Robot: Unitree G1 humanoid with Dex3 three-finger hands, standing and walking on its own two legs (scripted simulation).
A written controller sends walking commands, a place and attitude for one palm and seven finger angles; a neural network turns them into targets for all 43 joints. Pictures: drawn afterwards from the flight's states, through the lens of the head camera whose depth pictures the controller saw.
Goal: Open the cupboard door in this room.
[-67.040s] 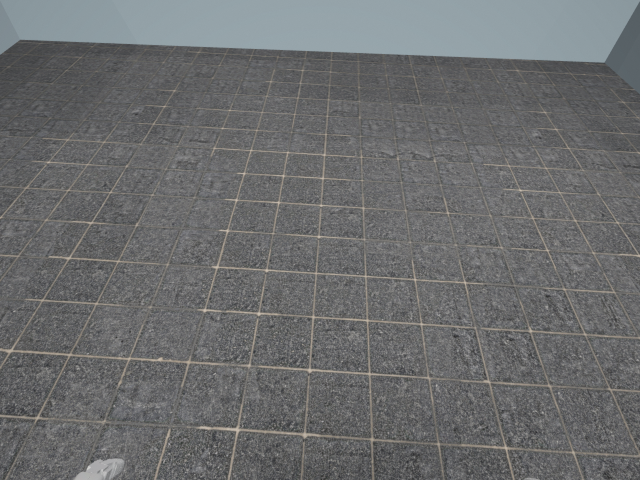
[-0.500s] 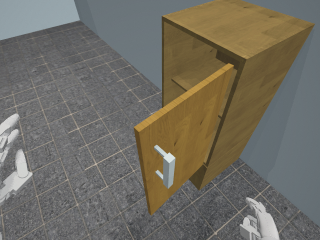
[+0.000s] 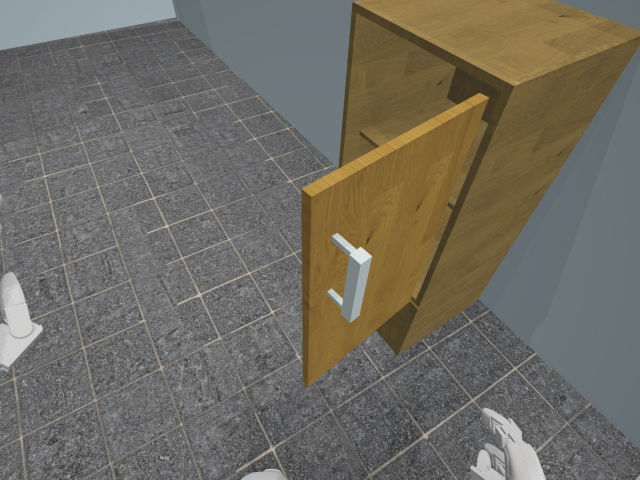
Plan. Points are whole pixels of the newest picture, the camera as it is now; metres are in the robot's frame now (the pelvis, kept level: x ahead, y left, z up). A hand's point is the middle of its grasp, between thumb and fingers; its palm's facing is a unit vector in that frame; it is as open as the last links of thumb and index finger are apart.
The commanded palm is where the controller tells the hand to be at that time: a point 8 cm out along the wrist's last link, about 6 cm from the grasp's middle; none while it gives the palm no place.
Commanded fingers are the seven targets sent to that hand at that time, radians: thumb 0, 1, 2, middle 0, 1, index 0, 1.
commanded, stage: step back with the hand held close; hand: left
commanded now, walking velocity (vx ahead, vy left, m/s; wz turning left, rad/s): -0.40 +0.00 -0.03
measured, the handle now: (345, 279) +0.39 -0.01 +0.01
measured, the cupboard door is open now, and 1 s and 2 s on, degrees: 97 97 97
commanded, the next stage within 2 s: stop stepping back and stand still in 0.44 s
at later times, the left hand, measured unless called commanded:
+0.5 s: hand out of the picture +0.15 +0.25 +0.18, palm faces +0.35 -0.85 -0.40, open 7.5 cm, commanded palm +0.08 +0.30 +0.19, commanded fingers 0.00 0.90 0.90 -0.20 -0.30 -0.20 -0.30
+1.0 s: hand out of the picture +0.13 +0.25 +0.18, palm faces +0.37 -0.85 -0.38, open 7.5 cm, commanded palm +0.05 +0.30 +0.19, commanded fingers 0.00 0.90 0.90 -0.20 -0.30 -0.20 -0.30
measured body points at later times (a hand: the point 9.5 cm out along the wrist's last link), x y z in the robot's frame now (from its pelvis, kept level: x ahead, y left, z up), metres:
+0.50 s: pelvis -0.07 +0.00 +0.01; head -0.04 +0.05 +0.46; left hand +0.13 +0.30 +0.20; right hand +0.10 -0.21 -0.06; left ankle +0.07 +0.09 -0.73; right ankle -0.22 -0.12 -0.70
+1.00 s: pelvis -0.11 +0.01 +0.00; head -0.11 +0.03 +0.45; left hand +0.10 +0.30 +0.19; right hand -0.01 -0.25 -0.08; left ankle +0.04 +0.09 -0.72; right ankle -0.21 -0.09 -0.72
